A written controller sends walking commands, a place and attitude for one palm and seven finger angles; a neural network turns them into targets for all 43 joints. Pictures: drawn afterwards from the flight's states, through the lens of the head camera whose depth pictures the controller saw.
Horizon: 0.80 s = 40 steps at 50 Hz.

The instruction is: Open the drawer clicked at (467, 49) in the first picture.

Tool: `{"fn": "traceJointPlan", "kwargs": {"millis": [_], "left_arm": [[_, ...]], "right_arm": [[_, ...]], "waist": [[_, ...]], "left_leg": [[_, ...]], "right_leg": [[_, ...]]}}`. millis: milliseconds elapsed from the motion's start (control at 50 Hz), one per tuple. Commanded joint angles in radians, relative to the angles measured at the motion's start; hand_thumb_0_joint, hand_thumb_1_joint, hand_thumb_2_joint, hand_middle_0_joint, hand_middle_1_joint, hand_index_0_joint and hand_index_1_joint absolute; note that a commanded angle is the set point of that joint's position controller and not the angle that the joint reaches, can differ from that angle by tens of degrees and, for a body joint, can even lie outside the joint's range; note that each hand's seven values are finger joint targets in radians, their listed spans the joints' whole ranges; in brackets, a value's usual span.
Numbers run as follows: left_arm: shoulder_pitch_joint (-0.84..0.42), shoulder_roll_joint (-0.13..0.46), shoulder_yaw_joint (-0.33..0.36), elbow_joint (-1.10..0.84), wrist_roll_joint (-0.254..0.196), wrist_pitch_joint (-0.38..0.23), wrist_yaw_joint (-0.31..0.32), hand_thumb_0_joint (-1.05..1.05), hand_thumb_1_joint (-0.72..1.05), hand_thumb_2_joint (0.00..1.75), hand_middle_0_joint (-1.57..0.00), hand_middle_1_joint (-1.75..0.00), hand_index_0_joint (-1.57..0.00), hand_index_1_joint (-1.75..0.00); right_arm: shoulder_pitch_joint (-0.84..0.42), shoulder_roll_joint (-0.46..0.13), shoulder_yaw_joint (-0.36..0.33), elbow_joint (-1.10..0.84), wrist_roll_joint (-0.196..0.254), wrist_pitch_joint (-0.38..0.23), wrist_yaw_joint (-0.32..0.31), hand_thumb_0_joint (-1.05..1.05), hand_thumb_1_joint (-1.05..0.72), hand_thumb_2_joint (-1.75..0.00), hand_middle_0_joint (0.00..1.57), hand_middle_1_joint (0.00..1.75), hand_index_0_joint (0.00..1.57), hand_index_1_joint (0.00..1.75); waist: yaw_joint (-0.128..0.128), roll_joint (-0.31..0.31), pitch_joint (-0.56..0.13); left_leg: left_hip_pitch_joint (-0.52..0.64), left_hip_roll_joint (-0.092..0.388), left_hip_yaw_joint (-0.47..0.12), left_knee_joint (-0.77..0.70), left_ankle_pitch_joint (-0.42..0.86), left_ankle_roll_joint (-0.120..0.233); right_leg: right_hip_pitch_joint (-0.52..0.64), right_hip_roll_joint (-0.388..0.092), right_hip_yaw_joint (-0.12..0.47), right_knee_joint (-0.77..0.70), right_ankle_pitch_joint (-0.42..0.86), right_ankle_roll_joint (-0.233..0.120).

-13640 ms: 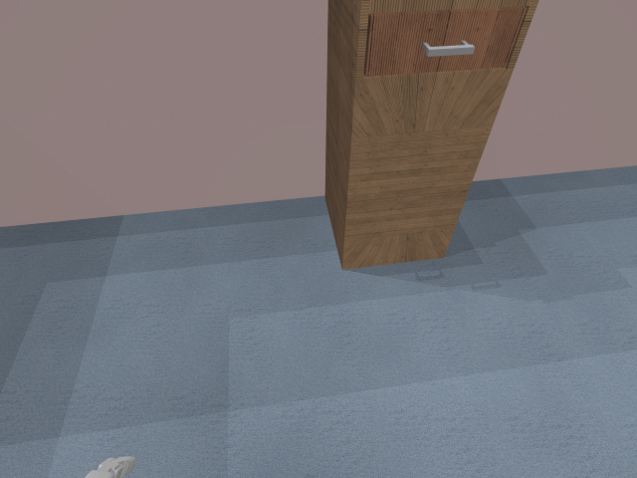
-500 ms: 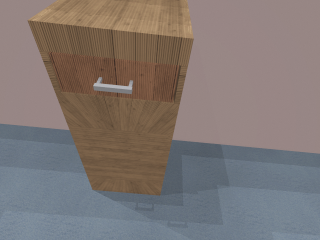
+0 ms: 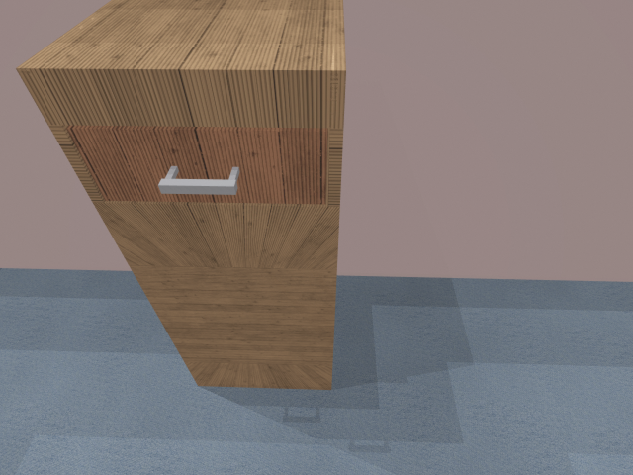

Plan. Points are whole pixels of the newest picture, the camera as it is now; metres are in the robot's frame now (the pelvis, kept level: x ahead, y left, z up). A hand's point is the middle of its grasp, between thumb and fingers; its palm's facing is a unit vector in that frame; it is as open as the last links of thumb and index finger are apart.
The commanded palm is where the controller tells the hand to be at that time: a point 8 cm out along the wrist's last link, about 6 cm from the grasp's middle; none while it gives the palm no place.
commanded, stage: come to a stop and stand still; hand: left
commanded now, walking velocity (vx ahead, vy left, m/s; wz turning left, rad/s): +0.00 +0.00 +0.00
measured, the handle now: (201, 179) +0.51 +0.21 +0.11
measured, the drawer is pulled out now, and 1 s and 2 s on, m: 0.00 0.00 0.00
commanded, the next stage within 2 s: look again from close up in 0.72 s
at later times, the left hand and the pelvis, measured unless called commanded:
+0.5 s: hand out of the picture -0.01 +0.15 -0.17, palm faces +0.03 -0.98 -0.19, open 7.4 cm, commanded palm none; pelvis +0.00 -0.02 +0.01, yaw +0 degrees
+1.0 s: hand out of the picture -0.02 +0.14 -0.17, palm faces +0.03 -0.98 -0.18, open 7.4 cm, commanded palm none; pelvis -0.01 -0.02 +0.01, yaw +0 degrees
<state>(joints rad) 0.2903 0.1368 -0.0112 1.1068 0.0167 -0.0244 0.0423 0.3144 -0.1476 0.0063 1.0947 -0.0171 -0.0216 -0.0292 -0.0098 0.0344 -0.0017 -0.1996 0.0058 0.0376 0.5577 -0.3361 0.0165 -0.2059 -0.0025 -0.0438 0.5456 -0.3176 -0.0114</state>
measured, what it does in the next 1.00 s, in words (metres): stands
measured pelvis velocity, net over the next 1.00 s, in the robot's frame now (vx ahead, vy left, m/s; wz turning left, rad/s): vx -0.01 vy -0.02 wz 0.00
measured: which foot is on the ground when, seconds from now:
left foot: down 0.00-1.00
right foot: down 0.00-1.00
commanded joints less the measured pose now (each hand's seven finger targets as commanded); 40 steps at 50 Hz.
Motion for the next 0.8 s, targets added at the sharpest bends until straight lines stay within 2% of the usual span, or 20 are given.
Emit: {"fn": "traceJointPlan", "kwargs": {"millis": [0, 120, 160, 300, 380, 420, 500, 560, 620, 660, 780], "left_arm": [[0.062, 0.097, 0.015, -0.029, -0.007, -0.015, 0.001, 0.0, 0.9, 0.9, -0.2, -0.3, -0.2, -0.3], [0.057, 0.115, 0.021, -0.033, -0.006, -0.014, 0.0, 0.0, 0.9, 0.9, -0.2, -0.3, -0.2, -0.3], [0.06, 0.117, 0.02, -0.033, -0.006, -0.013, -0.001, 0.0, 0.9, 0.9, -0.2, -0.3, -0.2, -0.3], [0.063, 0.125, 0.021, -0.03, -0.007, -0.015, -0.004, 0.0, 0.9, 0.9, -0.2, -0.3, -0.2, -0.3], [0.068, 0.122, 0.022, -0.029, -0.007, -0.015, -0.003, 0.0, 0.9, 0.9, -0.2, -0.3, -0.2, -0.3], [0.073, 0.121, 0.023, -0.025, -0.007, -0.015, -0.004, 0.0, 0.9, 0.9, -0.2, -0.3, -0.2, -0.3], [0.073, 0.114, 0.021, -0.021, -0.007, -0.013, -0.004, 0.0, 0.9, 0.9, -0.2, -0.3, -0.2, -0.3], [0.077, 0.108, 0.021, -0.022, -0.006, -0.011, -0.003, 0.0, 0.9, 0.9, -0.2, -0.3, -0.2, -0.3], [0.08, 0.107, 0.021, -0.019, -0.007, -0.011, -0.004, 0.0, 0.9, 0.9, -0.2, -0.3, -0.2, -0.3], [0.079, 0.101, 0.022, -0.021, -0.006, -0.009, -0.004, 0.0, 0.9, 0.9, -0.2, -0.3, -0.2, -0.3], [0.086, 0.098, 0.022, -0.02, -0.007, -0.011, -0.004, 0.0, 0.9, 0.9, -0.2, -0.3, -0.2, -0.3]], "right_arm": [[0.056, -0.071, -0.008, -0.024, 0.004, -0.015, -0.004, 0.0, -0.9, -0.9, 0.2, 0.3, 0.2, 0.3], [0.035, -0.085, -0.005, -0.007, 0.003, -0.013, -0.004, 0.0, -0.9, -0.9, 0.2, 0.3, 0.2, 0.3], [0.027, -0.089, -0.004, -0.004, 0.003, -0.012, -0.003, 0.0, -0.9, -0.9, 0.2, 0.3, 0.2, 0.3], [0.013, -0.088, -0.003, 0.008, 0.004, -0.008, -0.003, 0.0, -0.9, -0.9, 0.2, 0.3, 0.2, 0.3], [0.016, -0.084, -0.001, 0.019, 0.004, -0.009, -0.003, 0.0, -0.9, -0.9, 0.2, 0.3, 0.2, 0.3], [0.016, -0.08, -0.002, 0.021, 0.005, -0.009, -0.004, 0.0, -0.9, -0.9, 0.2, 0.3, 0.2, 0.3], [0.025, -0.072, -0.003, 0.03, 0.005, -0.005, -0.004, 0.0, -0.9, -0.9, 0.2, 0.3, 0.2, 0.3], [0.031, -0.068, -0.002, 0.036, 0.005, -0.005, -0.003, 0.0, -0.9, -0.9, 0.2, 0.3, 0.2, 0.3], [0.036, -0.064, -0.002, 0.037, 0.004, -0.004, -0.003, 0.0, -0.9, -0.9, 0.2, 0.3, 0.2, 0.3], [0.04, -0.062, -0.002, 0.04, 0.004, -0.004, -0.003, 0.0, -0.9, -0.9, 0.2, 0.3, 0.2, 0.3], [0.049, -0.058, -0.003, 0.039, 0.004, -0.008, -0.004, 0.0, -0.9, -0.9, 0.2, 0.3, 0.2, 0.3]], "waist": [[0.0, -0.042, 0.09], [0.002, -0.059, 0.078], [0.006, -0.041, 0.072], [0.006, -0.057, 0.066], [0.01, -0.033, 0.054], [0.011, -0.043, 0.055], [0.008, -0.055, 0.081], [0.01, -0.031, 0.087], [0.01, -0.047, 0.084], [0.011, -0.038, 0.092], [0.013, -0.048, 0.066]], "left_leg": [[-0.032, 0.092, -0.081, -0.135, 0.261, 0.019], [-0.01, 0.087, -0.076, -0.162, 0.242, 0.016], [-0.006, 0.084, -0.075, -0.17, 0.231, 0.015], [0.006, 0.079, -0.063, -0.174, 0.2, 0.008], [0.013, 0.082, -0.065, -0.178, 0.218, 0.008], [0.01, 0.081, -0.061, -0.176, 0.207, 0.005], [0.001, 0.08, -0.062, -0.185, 0.18, 0.004], [-0.004, 0.081, -0.065, -0.19, 0.17, 0.005], [-0.005, 0.079, -0.065, -0.192, 0.163, 0.004], [-0.016, 0.08, -0.067, -0.197, 0.152, 0.005], [-0.009, 0.081, -0.068, -0.193, 0.181, 0.007]], "right_leg": [[-0.013, -0.095, 0.089, -0.103, 0.267, -0.032], [0.014, -0.103, 0.09, -0.123, 0.275, -0.031], [0.02, -0.103, 0.094, -0.131, 0.269, -0.031], [0.025, -0.112, 0.108, -0.157, 0.271, -0.036], [0.035, -0.111, 0.103, -0.16, 0.277, -0.036], [0.038, -0.114, 0.108, -0.166, 0.279, -0.038], [0.015, -0.11, 0.111, -0.182, 0.223, -0.037], [0.008, -0.104, 0.109, -0.189, 0.176, -0.036], [0.006, -0.106, 0.113, -0.194, 0.16, -0.038], [0.002, -0.102, 0.109, -0.197, 0.133, -0.035], [0.014, -0.104, 0.108, -0.19, 0.165, -0.037]]}}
